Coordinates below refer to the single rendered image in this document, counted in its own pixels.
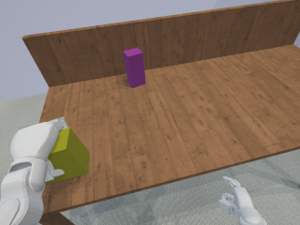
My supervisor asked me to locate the table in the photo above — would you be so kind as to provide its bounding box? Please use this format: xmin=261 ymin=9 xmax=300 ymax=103
xmin=22 ymin=0 xmax=300 ymax=225

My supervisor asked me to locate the right robot hand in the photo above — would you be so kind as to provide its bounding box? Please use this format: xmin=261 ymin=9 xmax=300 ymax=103
xmin=219 ymin=176 xmax=254 ymax=217

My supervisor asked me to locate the robot right forearm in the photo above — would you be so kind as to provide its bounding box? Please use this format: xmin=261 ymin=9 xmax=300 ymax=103
xmin=237 ymin=206 xmax=267 ymax=225

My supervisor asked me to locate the sponge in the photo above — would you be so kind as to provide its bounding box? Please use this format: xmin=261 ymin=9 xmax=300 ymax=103
xmin=12 ymin=127 xmax=90 ymax=185

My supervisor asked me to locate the left robot hand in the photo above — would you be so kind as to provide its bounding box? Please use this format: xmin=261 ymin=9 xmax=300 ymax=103
xmin=10 ymin=116 xmax=68 ymax=182

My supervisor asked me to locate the robot left forearm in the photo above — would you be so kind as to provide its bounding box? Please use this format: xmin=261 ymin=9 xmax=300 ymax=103
xmin=0 ymin=157 xmax=48 ymax=225

